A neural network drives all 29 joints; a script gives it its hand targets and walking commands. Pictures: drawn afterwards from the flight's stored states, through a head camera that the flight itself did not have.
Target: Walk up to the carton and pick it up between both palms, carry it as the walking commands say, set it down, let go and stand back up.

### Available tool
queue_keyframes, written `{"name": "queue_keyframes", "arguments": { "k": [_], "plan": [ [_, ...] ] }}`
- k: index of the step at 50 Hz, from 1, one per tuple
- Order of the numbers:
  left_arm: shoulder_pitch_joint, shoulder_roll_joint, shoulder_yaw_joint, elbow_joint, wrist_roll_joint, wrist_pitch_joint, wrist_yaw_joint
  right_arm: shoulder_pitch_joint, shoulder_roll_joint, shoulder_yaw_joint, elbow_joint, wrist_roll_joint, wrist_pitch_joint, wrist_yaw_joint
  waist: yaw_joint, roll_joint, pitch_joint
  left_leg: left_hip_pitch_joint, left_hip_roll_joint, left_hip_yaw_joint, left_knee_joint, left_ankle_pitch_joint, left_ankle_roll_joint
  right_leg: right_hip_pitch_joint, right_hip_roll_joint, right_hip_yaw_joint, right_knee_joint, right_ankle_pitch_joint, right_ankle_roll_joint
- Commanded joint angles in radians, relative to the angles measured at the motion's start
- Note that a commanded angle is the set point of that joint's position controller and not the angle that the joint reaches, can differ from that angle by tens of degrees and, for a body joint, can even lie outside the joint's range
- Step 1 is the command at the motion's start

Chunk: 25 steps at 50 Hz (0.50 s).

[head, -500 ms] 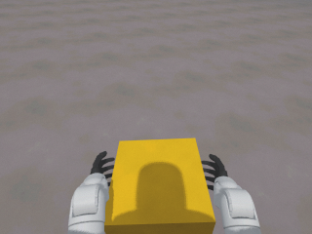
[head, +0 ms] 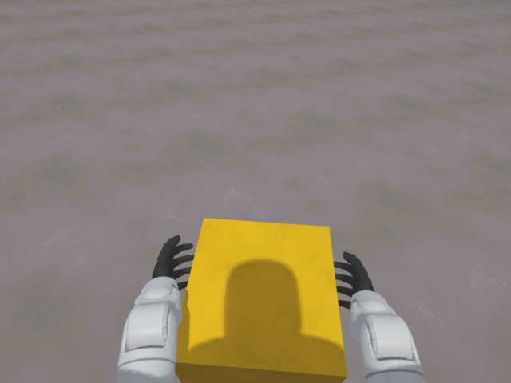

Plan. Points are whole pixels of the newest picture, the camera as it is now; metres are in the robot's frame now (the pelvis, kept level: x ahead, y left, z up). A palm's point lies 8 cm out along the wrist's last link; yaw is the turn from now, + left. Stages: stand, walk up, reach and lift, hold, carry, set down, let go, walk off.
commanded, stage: carry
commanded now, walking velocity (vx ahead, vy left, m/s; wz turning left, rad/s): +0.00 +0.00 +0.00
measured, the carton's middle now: (259, 315) +0.28 +0.01 -0.08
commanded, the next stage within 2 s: hold in 0.14 s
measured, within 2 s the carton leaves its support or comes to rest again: neither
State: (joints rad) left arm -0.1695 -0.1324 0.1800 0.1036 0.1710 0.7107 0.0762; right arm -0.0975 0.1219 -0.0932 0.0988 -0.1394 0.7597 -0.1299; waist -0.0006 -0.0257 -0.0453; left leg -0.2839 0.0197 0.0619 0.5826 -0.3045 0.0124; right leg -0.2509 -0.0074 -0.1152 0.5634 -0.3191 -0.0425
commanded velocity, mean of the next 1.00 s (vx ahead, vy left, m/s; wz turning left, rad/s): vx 0.00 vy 0.00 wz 0.00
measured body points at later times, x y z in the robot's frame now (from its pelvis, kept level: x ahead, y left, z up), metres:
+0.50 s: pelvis -0.03 -0.01 +0.01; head -0.07 -0.02 +0.46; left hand +0.24 +0.15 +0.05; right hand +0.24 -0.16 +0.03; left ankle +0.00 +0.11 -0.73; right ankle -0.01 -0.12 -0.73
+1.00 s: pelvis -0.12 -0.01 -0.01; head -0.12 -0.01 +0.44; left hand +0.24 +0.15 +0.00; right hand +0.24 -0.18 +0.00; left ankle +0.00 +0.10 -0.72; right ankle -0.01 -0.12 -0.73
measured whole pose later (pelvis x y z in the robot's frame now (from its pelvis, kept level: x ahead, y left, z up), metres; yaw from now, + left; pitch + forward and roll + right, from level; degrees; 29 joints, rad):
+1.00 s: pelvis -0.12 -0.01 -0.01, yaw +3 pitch -13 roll -1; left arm -0.71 -0.11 0.58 0.83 0.43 0.47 -0.01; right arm -0.64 0.03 -0.42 0.76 -0.27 0.54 -0.02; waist -0.03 0.00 0.26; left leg -0.25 -0.02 -0.04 0.67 -0.34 0.01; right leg -0.19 0.05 0.01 0.60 -0.22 -0.02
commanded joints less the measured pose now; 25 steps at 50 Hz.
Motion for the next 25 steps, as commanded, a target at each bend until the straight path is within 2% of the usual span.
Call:
{"name": "queue_keyframes", "arguments": {
  "k": [1, 2, 3, 4, 5, 6, 7, 8, 9, 10, 11, 12, 13, 14, 15, 16, 17, 18, 19, 20, 21, 22, 23, 24, 25],
  "plan": [
    [-0.382, -0.773, -0.582, 0.023, -0.217, -0.027, -0.265, -0.577, 0.714, 0.503, -0.105, 0.202, -0.101, 0.301, -0.006, 0.066, -0.275, 0.109, 0.103, -0.056, -0.075, 0.285, 0.040, 0.050, -0.119, 0.161, -0.064, 0.357, -0.006],
    [-0.374, -0.809, -0.608, -0.026, -0.240, -0.025, -0.265, -0.596, 0.742, 0.532, -0.173, 0.226, -0.101, 0.303, -0.002, 0.050, -0.306, 0.122, 0.099, -0.060, -0.070, 0.271, 0.048, 0.039, -0.114, 0.161, -0.073, 0.312, -0.009],
    [-0.349, -0.823, -0.601, -0.009, -0.235, -0.024, -0.267, -0.650, 0.745, 0.556, -0.220, 0.242, -0.104, 0.303, -0.002, 0.012, -0.296, 0.133, 0.101, -0.059, -0.064, 0.252, 0.053, 0.031, -0.108, 0.157, -0.076, 0.286, -0.009],
    [-0.395, -0.791, -0.593, 0.028, -0.222, -0.034, -0.277, -0.644, 0.709, 0.507, -0.155, 0.204, -0.118, 0.308, -0.006, 0.052, -0.314, 0.133, 0.108, -0.065, -0.066, 0.290, 0.058, 0.043, -0.109, 0.158, -0.074, 0.299, -0.005],
    [-0.421, -0.799, -0.584, 0.051, -0.217, -0.043, -0.277, -0.700, 0.714, 0.507, -0.153, 0.209, -0.133, 0.306, -0.007, 0.057, -0.282, 0.103, 0.104, -0.061, -0.073, 0.262, 0.043, 0.039, -0.108, 0.150, -0.068, 0.276, -0.007],
    [-0.420, -0.828, -0.614, -0.032, -0.250, -0.043, -0.267, -0.648, 0.759, 0.532, -0.185, 0.237, -0.122, 0.301, -0.006, 0.082, -0.303, 0.125, 0.103, -0.059, -0.069, 0.293, 0.043, 0.035, -0.104, 0.159, -0.053, 0.287, -0.012],
    [-0.380, -0.821, -0.627, -0.012, -0.246, -0.050, -0.276, -0.663, 0.728, 0.556, -0.227, 0.235, -0.137, 0.306, -0.003, 0.072, -0.333, 0.160, 0.109, -0.049, -0.038, 0.340, 0.049, 0.037, -0.111, 0.154, -0.052, 0.356, -0.012],
    [-0.257, -0.892, -0.717, -0.175, -0.242, -0.057, -0.296, -0.564, 0.879, 0.675, -0.431, 0.270, -0.154, 0.317, -0.004, 0.028, -0.606, 0.349, -0.096, -0.186, -0.110, 0.688, 0.022, 0.361, 0.044, 0.270, -0.079, 0.824, 0.048],
    [-0.240, -0.882, -0.716, -0.175, -0.216, -0.045, -0.283, -0.555, 0.854, 0.645, -0.420, 0.247, -0.147, 0.315, -0.002, 0.031, -0.557, 0.361, -0.085, -0.207, -0.112, 0.827, 0.006, 0.314, 0.048, 0.279, -0.074, 0.900, 0.051],
    [-0.295, -0.843, -0.716, -0.192, -0.227, -0.045, -0.284, -0.587, 0.834, 0.620, -0.422, 0.248, -0.148, 0.306, -0.015, 0.026, -0.553, 0.334, -0.090, -0.211, -0.118, 0.798, 0.000, 0.343, 0.046, 0.288, -0.088, 0.907, 0.049],
    [-0.233, -0.851, -0.707, -0.165, -0.222, -0.033, -0.285, -0.547, 0.835, 0.622, -0.402, 0.236, -0.141, 0.304, -0.018, 0.023, -0.540, 0.348, -0.092, -0.211, -0.131, 0.841, -0.010, 0.352, 0.054, 0.281, -0.101, 0.938, 0.052],
    [-0.216, -0.844, -0.711, -0.167, -0.214, -0.025, -0.287, -0.482, 0.822, 0.611, -0.363, 0.222, -0.128, 0.302, -0.036, 0.041, -0.516, 0.346, -0.093, -0.217, -0.144, 0.869, -0.017, 0.345, 0.051, 0.282, -0.116, 0.973, 0.052],
    [-0.177, -0.811, -0.688, -0.119, -0.195, -0.016, -0.280, -0.433, 0.781, 0.562, -0.297, 0.176, -0.106, 0.294, -0.067, -0.023, -0.430, 0.397, -0.087, -0.221, -0.162, 0.835, -0.009, 0.265, 0.056, 0.264, -0.148, 0.905, 0.061],
    [-0.147, -0.777, -0.647, -0.062, -0.170, 0.005, -0.269, -0.380, 0.713, 0.524, -0.242, 0.155, -0.090, 0.294, -0.059, 0.035, -0.305, 0.393, -0.080, -0.209, -0.181, 0.814, -0.016, 0.222, 0.056, 0.257, -0.182, 0.795, 0.049],
    [-0.127, -0.753, -0.614, -0.048, -0.177, 0.001, -0.261, -0.394, 0.694, 0.541, -0.236, 0.142, -0.085, 0.297, -0.045, -0.051, -0.310, 0.414, -0.073, -0.216, -0.193, 0.808, -0.006, 0.215, 0.063, 0.248, -0.196, 0.769, 0.057],
    [-0.129, -0.730, -0.606, -0.029, -0.163, 0.010, -0.249, -0.373, 0.634, 0.495, -0.208, 0.126, -0.080, 0.296, -0.060, 0.001, -0.292, 0.470, -0.071, -0.207, -0.200, 0.781, -0.016, 0.173, 0.064, 0.252, -0.219, 0.664, 0.049],
    [-0.103, -0.695, -0.581, 0.005, -0.142, 0.018, -0.243, -0.366, 0.591, 0.464, -0.190, 0.100, -0.075, 0.293, -0.064, -0.001, -0.238, 0.474, -0.060, -0.216, -0.215, 0.725, -0.012, 0.148, 0.054, 0.251, -0.233, 0.599, 0.048],
    [-0.102, -0.720, -0.585, 0.000, -0.156, 0.010, -0.243, -0.409, 0.618, 0.486, -0.233, 0.102, -0.079, 0.295, -0.059, -0.070, -0.274, 0.502, -0.050, -0.220, -0.218, 0.730, -0.001, 0.143, 0.067, 0.247, -0.232, 0.577, 0.050],
    [-0.121, -0.728, -0.605, -0.033, -0.178, 0.009, -0.253, -0.370, 0.626, 0.462, -0.208, 0.094, -0.073, 0.295, -0.071, -0.074, -0.250, 0.495, -0.047, -0.219, -0.225, 0.727, -0.002, 0.138, 0.070, 0.246, -0.241, 0.548, 0.046],
    [-0.178, -0.695, -0.571, -0.012, -0.156, 0.011, -0.246, -0.393, 0.609, 0.439, -0.151, 0.090, -0.073, 0.296, -0.055, 0.017, -0.176, 0.449, -0.059, -0.200, -0.240, 0.631, 0.001, 0.147, 0.051, 0.254, -0.248, 0.496, 0.038],
    [-0.215, -0.692, -0.585, -0.024, -0.168, 0.004, -0.247, -0.391, 0.611, 0.434, -0.154, 0.079, -0.073, 0.286, -0.075, -0.009, -0.169, 0.465, -0.057, -0.204, -0.242, 0.601, 0.007, 0.127, 0.052, 0.249, -0.250, 0.461, 0.033],
    [-0.276, -0.711, -0.576, -0.072, -0.219, -0.007, -0.285, -0.463, 0.706, 0.451, -0.215, 0.139, -0.060, 0.280, -0.035, -0.078, -0.277, 0.377, -0.070, -0.183, -0.226, 0.400, 0.020, 0.135, 0.089, 0.173, -0.252, 0.344, 0.029],
    [-0.302, -0.740, -0.559, -0.022, -0.215, -0.001, -0.287, -0.519, 0.707, 0.463, -0.244, 0.139, -0.054, 0.275, -0.052, -0.110, -0.187, 0.314, -0.070, -0.183, -0.237, 0.291, 0.030, 0.127, 0.094, 0.163, -0.253, 0.250, 0.026],
    [-0.425, -0.756, -0.539, -0.001, -0.218, -0.013, -0.296, -0.655, 0.745, 0.453, -0.225, 0.138, -0.070, 0.281, -0.054, -0.115, -0.180, 0.282, -0.078, -0.165, -0.225, 0.121, 0.043, 0.109, 0.087, 0.169, -0.245, 0.082, 0.025],
    [-0.481, -0.775, -0.528, -0.001, -0.208, -0.019, -0.300, -0.706, 0.767, 0.469, -0.211, 0.160, -0.076, 0.292, -0.025, -0.059, -0.129, 0.264, -0.086, -0.160, -0.217, 0.072, 0.038, 0.070, 0.068, 0.185, -0.250, 0.012, 0.016]
  ]
}}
